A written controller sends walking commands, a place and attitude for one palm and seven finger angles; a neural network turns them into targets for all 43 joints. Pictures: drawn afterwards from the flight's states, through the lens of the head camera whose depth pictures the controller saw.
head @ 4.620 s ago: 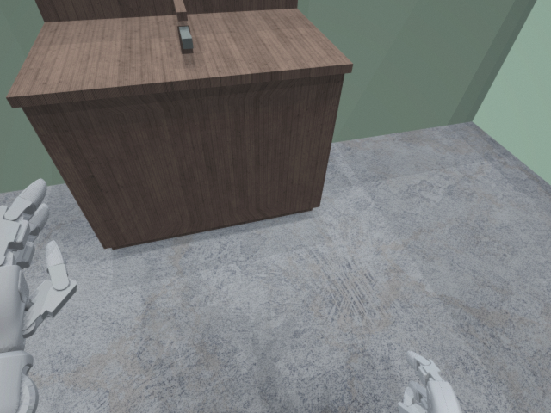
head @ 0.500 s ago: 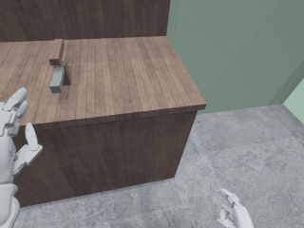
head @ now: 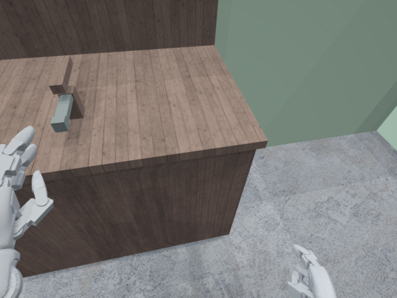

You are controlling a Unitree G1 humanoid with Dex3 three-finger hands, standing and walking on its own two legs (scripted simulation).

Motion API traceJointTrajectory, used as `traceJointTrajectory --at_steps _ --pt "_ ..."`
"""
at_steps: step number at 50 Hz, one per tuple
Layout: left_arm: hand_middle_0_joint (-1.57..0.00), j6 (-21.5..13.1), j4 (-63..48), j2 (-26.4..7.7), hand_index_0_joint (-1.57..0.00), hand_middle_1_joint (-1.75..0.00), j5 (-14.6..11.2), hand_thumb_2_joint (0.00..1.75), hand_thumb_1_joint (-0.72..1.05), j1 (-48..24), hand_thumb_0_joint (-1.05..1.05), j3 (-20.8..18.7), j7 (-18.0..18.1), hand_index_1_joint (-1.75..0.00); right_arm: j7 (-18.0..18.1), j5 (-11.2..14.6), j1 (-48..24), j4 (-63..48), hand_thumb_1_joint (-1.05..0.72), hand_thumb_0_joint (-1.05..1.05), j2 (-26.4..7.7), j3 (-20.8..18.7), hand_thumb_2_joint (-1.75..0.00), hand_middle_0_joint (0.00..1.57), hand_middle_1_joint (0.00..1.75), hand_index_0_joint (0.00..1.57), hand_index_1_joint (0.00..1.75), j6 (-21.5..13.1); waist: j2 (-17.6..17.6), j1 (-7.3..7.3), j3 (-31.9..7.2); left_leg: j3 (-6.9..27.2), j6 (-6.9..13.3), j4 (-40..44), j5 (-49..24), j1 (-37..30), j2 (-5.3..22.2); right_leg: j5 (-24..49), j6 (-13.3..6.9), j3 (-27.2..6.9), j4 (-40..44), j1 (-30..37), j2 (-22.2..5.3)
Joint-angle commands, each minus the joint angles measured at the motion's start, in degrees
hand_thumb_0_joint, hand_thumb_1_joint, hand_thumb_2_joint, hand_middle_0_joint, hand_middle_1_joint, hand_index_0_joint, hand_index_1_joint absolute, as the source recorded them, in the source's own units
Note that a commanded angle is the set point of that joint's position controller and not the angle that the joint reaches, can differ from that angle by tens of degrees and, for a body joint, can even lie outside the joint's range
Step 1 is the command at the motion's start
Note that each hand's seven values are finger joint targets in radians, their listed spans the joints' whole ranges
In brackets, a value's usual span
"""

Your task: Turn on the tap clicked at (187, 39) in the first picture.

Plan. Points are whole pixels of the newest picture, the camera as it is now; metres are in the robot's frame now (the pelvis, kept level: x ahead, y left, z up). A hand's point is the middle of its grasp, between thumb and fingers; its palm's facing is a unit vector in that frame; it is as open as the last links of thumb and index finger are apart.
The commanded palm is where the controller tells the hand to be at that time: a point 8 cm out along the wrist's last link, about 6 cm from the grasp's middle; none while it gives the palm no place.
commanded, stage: come to a stop and stand still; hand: left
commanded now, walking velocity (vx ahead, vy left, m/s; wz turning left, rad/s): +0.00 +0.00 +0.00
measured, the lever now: (60, 123) +0.44 +0.36 +0.09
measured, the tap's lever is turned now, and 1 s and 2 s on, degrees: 0 0 0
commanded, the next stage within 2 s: look again from close up in 0.02 s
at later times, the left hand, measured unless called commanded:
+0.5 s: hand (41, 209) +0.21 +0.26 +0.15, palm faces +0.38 -0.85 -0.35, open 7.4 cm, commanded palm +0.15 +0.29 +0.17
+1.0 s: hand (67, 172) +0.27 +0.25 +0.15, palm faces +0.34 -0.87 -0.36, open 7.4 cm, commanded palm +0.22 +0.29 +0.17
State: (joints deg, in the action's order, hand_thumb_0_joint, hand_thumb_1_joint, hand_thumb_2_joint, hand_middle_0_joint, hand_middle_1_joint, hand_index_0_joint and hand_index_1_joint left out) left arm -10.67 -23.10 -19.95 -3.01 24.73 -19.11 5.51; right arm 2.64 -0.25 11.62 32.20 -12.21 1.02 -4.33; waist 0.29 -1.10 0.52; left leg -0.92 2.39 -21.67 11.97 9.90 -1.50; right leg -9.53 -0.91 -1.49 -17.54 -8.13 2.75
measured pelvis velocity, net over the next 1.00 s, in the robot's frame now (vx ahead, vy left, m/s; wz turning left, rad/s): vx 0.04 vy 0.02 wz -0.06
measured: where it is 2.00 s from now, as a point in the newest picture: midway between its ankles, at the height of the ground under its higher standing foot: outside the picture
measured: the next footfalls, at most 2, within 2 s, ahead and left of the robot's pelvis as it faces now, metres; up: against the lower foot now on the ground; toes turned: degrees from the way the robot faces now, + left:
right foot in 1.24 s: +0.17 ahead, -0.02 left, +0.00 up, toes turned -7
left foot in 1.62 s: +0.22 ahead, +0.21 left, +0.00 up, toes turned -3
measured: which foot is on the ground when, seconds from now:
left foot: down 0.00-1.00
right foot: down 0.00-1.00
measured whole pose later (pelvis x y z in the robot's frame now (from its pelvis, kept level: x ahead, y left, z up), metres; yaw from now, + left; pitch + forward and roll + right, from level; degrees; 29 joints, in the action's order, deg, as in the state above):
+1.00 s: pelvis +0.04 +0.02 -0.03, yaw -3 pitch +0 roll +0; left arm -13.3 -26.5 -20.7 -2.7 24.6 -20.9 6.5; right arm 1.9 0.3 12.0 33.3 -13.2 -0.4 -2.8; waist -1.0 0.1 0.2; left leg -4.8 4.0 -36.6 24.8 12.5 -2.3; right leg -23.1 -0.5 -4.7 -38.4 -14.7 2.4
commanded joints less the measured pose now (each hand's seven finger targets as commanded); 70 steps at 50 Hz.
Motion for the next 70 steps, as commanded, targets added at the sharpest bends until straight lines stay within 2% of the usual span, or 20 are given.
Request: traceJointTrajectory --at_steps 1,24,32,36,41,45,47,49,50,51,54,56,59,60,61,62,63,64,67,70 --pt "-0.2 -3.39 -11.96 -9.7 -0.2 -0.3 -0.29 0.9 0.9 -4.96 0.0 -5.54 1.28 -0.3 0.58 0.3 -4.73 -8.87 -0.9 0.0 -6.3 -2.45 -0.9 0.2 0.3 0.2 0.3 -2.57 2.37 -0.07 -7.91 1.41 -3.22 2.76 -13.52 -3.32 2.27 14.26 0.87 -0.74 1.18 2.42 -2.49" --pt "-0.2 -3.17 -12.67 -10.56 -0.2 -0.3 -0.14 0.9 0.9 -5.32 0.0 -6.01 1.58 -0.3 0.94 0.38 -4.99 -8.88 -0.9 0.0 -6.47 -2.44 -0.9 0.2 0.3 0.2 0.3 -2.37 3.8 -0.08 -5.96 2.87 -3.24 5.89 -5.22 0.08 2.74 6.25 1.11 -0.01 1.5 2.15 -1.85" --pt "-0.2 -3.83 -13.05 -9.07 -0.2 -0.3 0.41 0.9 0.9 -5.63 0.0 -4.9 1.98 -0.3 0.85 -0.16 -5.26 -8.24 -0.9 0.0 -7.29 -3.05 -0.9 0.2 0.3 0.2 0.3 -2.93 5.21 0.5 -4.28 6.67 -0.25 5.13 15.06 5.21 6.32 -7.79 -1.0 -1.82 -6.01 -2.26 -2.49" --pt "-0.2 -4.16 -12.52 -9.2 -0.2 -0.3 0.61 0.9 0.9 -6.47 0.0 -5.3 2.24 -0.3 0.98 -0.2 -4.64 -7.88 -0.9 0.0 -7.19 -2.93 -0.9 0.2 0.3 0.2 0.3 -3.01 4.92 0.58 -3.17 7.71 0.92 2.69 12.91 5.92 7.82 -5.42 -1.8 -2.38 -10.66 -4.1 -3.02" --pt "-0.2 -4.85 -12.3 -9.98 -0.2 -0.3 0.47 0.9 0.9 -6.54 0.0 -6.14 2.31 -0.3 0.57 0.25 -3.93 -7.72 -0.9 0.0 -7.05 -3.37 -0.9 0.2 0.3 0.2 0.3 -2.94 -1.16 0.93 -4.99 1.22 -0.39 -11.03 0.08 6.15 4.35 3.09 -5.41 -11.44 -9.64 -2.39 -8.37" --pt "-0.2 -5.98 -14.28 -11.87 -0.2 -0.3 0.29 0.9 0.9 -6.21 0.0 -7.93 2.42 -0.3 -0.49 0.65 -4.88 -7.93 -0.9 0.0 -6.75 -3.5 -0.9 0.2 0.3 0.2 0.3 -2.15 -4.07 0.75 -5.28 -0.84 -1.81 -18.48 0.26 11.02 2.24 15.98 -9.13 -20.28 -9.97 2.41 -14.72" --pt "-0.2 -6.24 -14.72 -12.27 -0.2 -0.3 0.09 0.9 0.9 -4.41 0.0 -9.1 2.38 -0.3 -0.81 0.81 -4.57 -7.96 -0.9 0.0 -6.52 -3.53 -0.9 0.2 0.3 0.2 0.3 -1.5 -3.12 0.94 -6.06 -0.17 -1.24 -12.59 -2.13 6.03 3.0 17.49 -7.42 -16.25 -14.87 0.46 -12.59" --pt "-0.2 -6.57 -17.48 -12.86 -0.2 -0.3 -0.75 0.9 0.9 -3.53 0.0 -10.11 2.17 -0.3 -0.36 1.19 -4.06 -8.17 -0.9 0.0 -7.23 -3.81 -0.9 0.2 0.3 0.2 0.3 -1.39 8.24 2.44 -7.68 5.55 0.42 -6.45 -19.5 -10.13 7.76 13.88 -2.16 -4.99 -28.04 -12.7 -4.48" --pt "-0.2 -6.76 -19.55 -12.38 -0.2 -0.3 -0.4 0.9 0.9 -2.97 0.0 -8.95 2.28 -0.3 -0.51 0.88 -2.63 -8.21 -0.9 0.0 -6.72 -3.78 -0.9 0.2 0.3 0.2 0.3 -1.63 13.31 3.22 -8.38 13.78 1.66 -3.43 -34.67 -19.62 13.48 -5.39 0.16 1.63 -37.17 -24.07 -1.91" --pt "-0.2 -6.85 -20.09 -11.76 -0.2 -0.3 -0.13 0.9 0.9 -3.46 0.0 -8.36 2.23 -0.3 -0.97 -0.02 -2.3 -8.24 -0.9 0.0 -6.21 -4.08 -0.9 0.2 0.3 0.2 0.3 -2.12 14.2 3.25 -6.89 18.12 2.62 -1.17 -38.0 -22.6 16.86 -19.76 0.05 2.84 -44.22 -31.3 -1.12" --pt "-0.2 -6.01 -18.48 -11.45 -0.2 -0.3 0.08 0.9 0.9 -2.1 0.0 -8.57 2.68 -0.3 -1.18 -0.05 -2.18 -7.83 -0.9 0.0 -6.38 -4.35 -0.9 0.2 0.3 0.2 0.3 -2.94 5.31 2.63 -2.33 11.71 5.41 -0.65 -31.24 -17.2 16.13 -17.18 -0.62 4.87 -45.18 -33.74 -3.81" --pt "-0.2 -5.44 -16.61 -10.31 -0.2 -0.3 0.64 0.9 0.9 -0.37 0.0 -7.99 2.69 -0.3 -1.05 0.36 -2.16 -7.58 -0.9 0.0 -6.31 -4.26 -0.9 0.2 0.3 0.2 0.3 -3.04 6.46 2.1 -0.21 6.94 3.96 0.66 -30.12 -10.45 14.1 -12.0 -0.57 7.62 -37.49 -28.22 -4.73" --pt "-0.2 -5.34 -17.21 -12.31 -0.2 -0.3 0.39 0.9 0.9 0.81 0.0 -10.21 2.92 -0.3 -0.62 0.23 -4.21 -8.39 -0.9 0.0 -6.41 -3.3 -0.9 0.2 0.3 0.2 0.3 -2.85 9.36 0.89 -4.88 -2.66 0.32 -8.12 -34.55 -1.74 10.03 -3.11 -1.12 12.84 -19.72 -7.02 -2.54" --pt "-0.2 -5.51 -17.23 -12.39 -0.2 -0.3 0.15 0.9 0.9 1.15 0.0 -10.63 2.94 -0.3 -0.61 0.19 -4.04 -8.28 -0.9 0.0 -6.62 -3.41 -0.9 0.2 0.3 0.2 0.3 -2.64 8.36 0.33 -7.68 -2.29 -0.52 -15.06 -31.73 3.03 9.03 2.15 -1.81 12.87 -13.94 3.29 -2.56" --pt "-0.2 -5.67 -16.09 -12.39 -0.2 -0.3 0.33 0.9 0.9 1.93 0.0 -11.09 2.99 -0.3 -0.79 0.43 -4.71 -8.44 -0.9 0.0 -7.13 -3.77 -0.9 0.2 0.3 0.2 0.3 -2.42 3.46 -1.08 -10.17 -2.34 -1.38 -27.05 -23.27 14.8 7.01 9.72 -4.59 7.03 -12.49 17.37 -6.68" --pt "-0.2 -6.17 -15.74 -14.38 -0.2 -0.3 0.19 0.9 0.9 1.78 0.0 -12.91 3.09 -0.3 -1.06 0.62 -4.86 -9.11 -0.9 0.0 -6.6 -4.45 -0.9 0.2 0.3 0.2 0.3 -2.57 -8.39 -1.13 -14.36 -5.08 -1.94 -46.89 -3.78 26.2 0.7 22.45 -11.19 -13.79 -11.52 25.0 -20.05" --pt "-0.2 -7.36 -15.53 -14.85 -0.2 -0.3 -0.86 0.9 0.9 0.81 0.0 -14.8 2.85 -0.3 -1.41 0.04 -4.45 -9.06 -0.9 0.0 -8.11 -4.88 -0.9 0.2 0.3 0.2 0.3 -2.9 -7.09 0.07 -11.47 3.09 -1.73 -56.86 16.1 29.07 0.34 22.06 -14.13 -29.15 -4.61 15.14 -29.04" --pt "-0.2 -7.45 -14.83 -15.47 -0.2 -0.3 -1.03 0.9 0.9 2.06 0.0 -15.66 2.62 -0.3 -2.16 0.2 -2.74 -8.27 -0.9 0.0 -7.86 -4.92 -0.9 0.2 0.3 0.2 0.3 -1.64 -5.54 -0.15 -9.02 7.0 -2.44 -60.41 17.4 28.02 1.85 9.57 -13.54 -33.45 -0.81 7.68 -30.35" --pt "-0.2 -7.59 -15.1 -11.69 -0.2 -0.3 0.22 0.9 0.9 0.51 0.0 -11.37 1.86 -0.3 -2.86 0.79 -3.88 -6.61 -0.9 0.0 -5.88 -3.2 -0.9 0.2 0.3 0.2 0.3 -0.14 -3.55 0.73 -3.58 6.71 -3.47 -53.16 7.7 24.88 7.17 0.48 -8.83 -13.31 -0.23 -5.9 -23.71" --pt "-0.2 -7.08 -16.83 -12.3 -0.2 -0.3 0.2 0.9 0.9 -2.59 0.0 -9.83 2.69 -0.3 -1.26 0.45 -4.06 -5.37 -0.9 0.0 -5.61 -3.07 -0.9 0.2 0.3 0.2 0.3 -0.96 -3.88 1.36 -2.78 2.07 -3.34 -41.7 2.33 17.8 7.29 -5.67 -6.85 -5.55 1.63 -14.36 -20.97"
